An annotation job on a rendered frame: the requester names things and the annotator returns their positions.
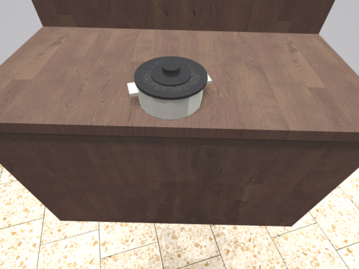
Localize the knob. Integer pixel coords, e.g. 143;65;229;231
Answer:
162;61;180;75

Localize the table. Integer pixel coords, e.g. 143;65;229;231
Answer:
0;0;359;226

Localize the pot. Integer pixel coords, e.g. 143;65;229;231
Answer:
127;75;212;120

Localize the lid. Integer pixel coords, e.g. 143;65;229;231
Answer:
134;56;208;100

